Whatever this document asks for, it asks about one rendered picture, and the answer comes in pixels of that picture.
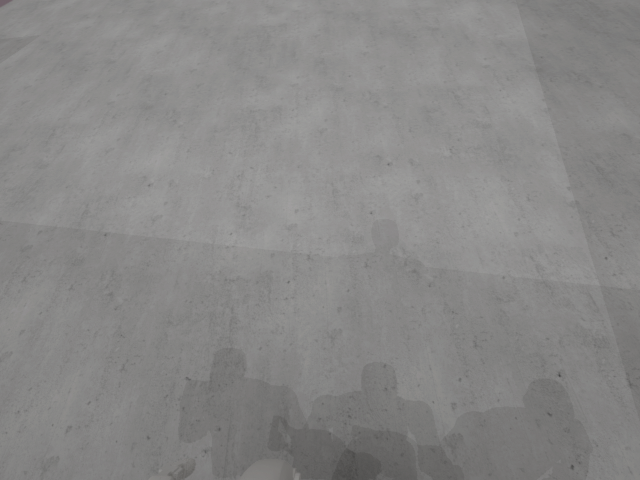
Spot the robot left thigh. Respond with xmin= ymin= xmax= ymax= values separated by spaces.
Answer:
xmin=238 ymin=459 xmax=301 ymax=480

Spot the robot left hand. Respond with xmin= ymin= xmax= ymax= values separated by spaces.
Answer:
xmin=148 ymin=458 xmax=196 ymax=480

